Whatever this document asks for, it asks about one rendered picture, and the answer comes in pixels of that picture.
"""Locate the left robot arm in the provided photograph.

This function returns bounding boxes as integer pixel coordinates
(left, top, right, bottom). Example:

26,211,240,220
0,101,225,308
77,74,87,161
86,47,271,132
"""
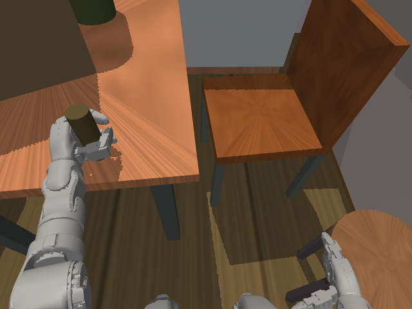
9,160,92,309

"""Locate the chair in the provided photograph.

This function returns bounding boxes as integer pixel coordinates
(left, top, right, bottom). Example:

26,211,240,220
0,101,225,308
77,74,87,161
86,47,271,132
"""
200,0,410,207

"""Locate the stool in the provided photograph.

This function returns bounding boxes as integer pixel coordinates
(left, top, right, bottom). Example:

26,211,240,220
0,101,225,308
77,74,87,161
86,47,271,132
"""
285,209,412,309

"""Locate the table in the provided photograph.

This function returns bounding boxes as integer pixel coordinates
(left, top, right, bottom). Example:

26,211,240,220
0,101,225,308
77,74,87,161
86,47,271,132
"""
0,0,199,256

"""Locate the left robot hand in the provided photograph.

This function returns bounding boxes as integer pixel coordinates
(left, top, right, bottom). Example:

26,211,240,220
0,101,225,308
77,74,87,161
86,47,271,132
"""
50,109,117,167

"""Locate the right robot arm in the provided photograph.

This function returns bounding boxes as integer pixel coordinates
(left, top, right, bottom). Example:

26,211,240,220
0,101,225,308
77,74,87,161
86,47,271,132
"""
336,294,371,309

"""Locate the right robot hand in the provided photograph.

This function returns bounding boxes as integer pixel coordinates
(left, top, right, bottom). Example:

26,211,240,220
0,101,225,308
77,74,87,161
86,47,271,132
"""
291,232,362,309

